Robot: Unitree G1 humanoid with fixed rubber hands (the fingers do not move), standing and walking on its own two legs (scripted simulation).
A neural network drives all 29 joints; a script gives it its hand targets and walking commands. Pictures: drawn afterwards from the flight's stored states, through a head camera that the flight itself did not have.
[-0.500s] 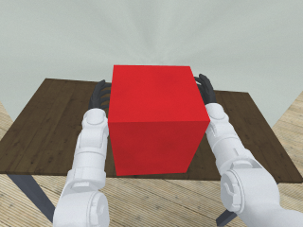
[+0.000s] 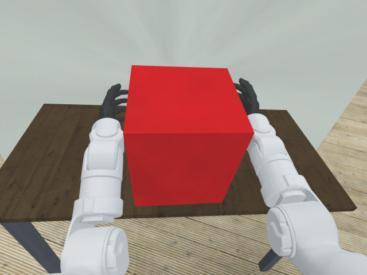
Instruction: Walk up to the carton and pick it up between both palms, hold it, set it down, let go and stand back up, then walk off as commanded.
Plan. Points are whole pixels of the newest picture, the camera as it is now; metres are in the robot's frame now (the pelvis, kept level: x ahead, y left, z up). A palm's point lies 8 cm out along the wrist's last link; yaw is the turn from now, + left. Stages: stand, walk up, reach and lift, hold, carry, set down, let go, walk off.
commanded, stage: reach and lift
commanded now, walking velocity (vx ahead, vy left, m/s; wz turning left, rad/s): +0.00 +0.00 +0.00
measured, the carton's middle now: (180, 139) +0.38 +0.01 +0.13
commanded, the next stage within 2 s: hold in 1.30 s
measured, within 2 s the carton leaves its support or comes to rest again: neither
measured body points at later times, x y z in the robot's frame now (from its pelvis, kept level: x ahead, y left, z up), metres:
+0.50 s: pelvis +0.00 +0.00 +0.00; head -0.06 +0.04 +0.44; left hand +0.39 +0.16 +0.21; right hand +0.40 -0.15 +0.23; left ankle +0.06 +0.13 -0.75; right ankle -0.02 -0.12 -0.75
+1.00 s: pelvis +0.00 +0.00 +0.00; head -0.06 +0.04 +0.44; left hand +0.39 +0.16 +0.23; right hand +0.40 -0.15 +0.26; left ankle +0.06 +0.13 -0.75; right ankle -0.02 -0.12 -0.75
